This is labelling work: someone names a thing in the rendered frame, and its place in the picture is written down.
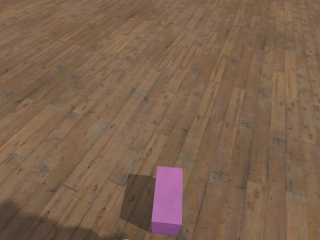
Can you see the carton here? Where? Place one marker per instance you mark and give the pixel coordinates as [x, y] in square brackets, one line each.
[167, 203]

